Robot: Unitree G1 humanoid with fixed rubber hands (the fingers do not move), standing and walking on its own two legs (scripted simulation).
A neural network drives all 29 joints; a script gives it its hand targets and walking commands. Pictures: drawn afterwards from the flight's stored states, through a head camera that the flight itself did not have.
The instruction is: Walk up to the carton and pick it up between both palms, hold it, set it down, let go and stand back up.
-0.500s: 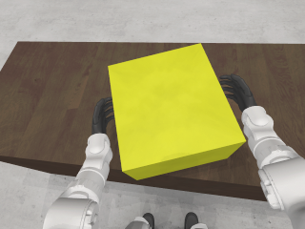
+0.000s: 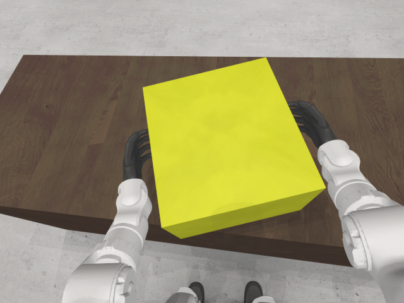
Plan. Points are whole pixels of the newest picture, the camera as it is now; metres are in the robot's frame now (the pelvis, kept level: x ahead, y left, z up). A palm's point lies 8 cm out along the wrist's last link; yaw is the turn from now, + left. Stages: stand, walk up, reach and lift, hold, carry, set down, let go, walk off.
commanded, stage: reach and lift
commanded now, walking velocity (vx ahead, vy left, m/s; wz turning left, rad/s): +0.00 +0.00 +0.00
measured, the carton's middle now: (222, 149) +0.44 +0.05 -0.07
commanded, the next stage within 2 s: none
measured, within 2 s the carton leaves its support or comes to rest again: leaves its support in 1.30 s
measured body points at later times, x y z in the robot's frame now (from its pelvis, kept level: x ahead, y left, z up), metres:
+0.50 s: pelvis +0.00 +0.00 +0.00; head +0.15 -0.02 +0.42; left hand +0.36 +0.23 -0.03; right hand +0.48 -0.14 -0.01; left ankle -0.01 +0.14 -0.71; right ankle +0.03 -0.09 -0.71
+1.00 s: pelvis -0.02 +0.00 +0.00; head +0.12 -0.02 +0.43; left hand +0.34 +0.23 -0.02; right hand +0.45 -0.13 -0.01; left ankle -0.01 +0.14 -0.71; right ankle +0.03 -0.09 -0.71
